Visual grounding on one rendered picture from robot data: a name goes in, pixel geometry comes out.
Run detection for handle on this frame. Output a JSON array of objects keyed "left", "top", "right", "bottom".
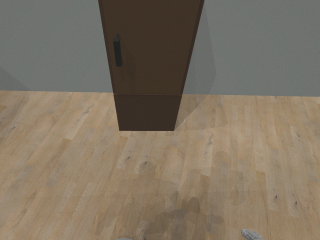
[{"left": 113, "top": 33, "right": 122, "bottom": 67}]

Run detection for right robot hand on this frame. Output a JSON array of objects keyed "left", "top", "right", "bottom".
[{"left": 241, "top": 228, "right": 265, "bottom": 240}]

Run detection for cupboard door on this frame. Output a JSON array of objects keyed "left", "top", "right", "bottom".
[{"left": 103, "top": 0, "right": 200, "bottom": 94}]

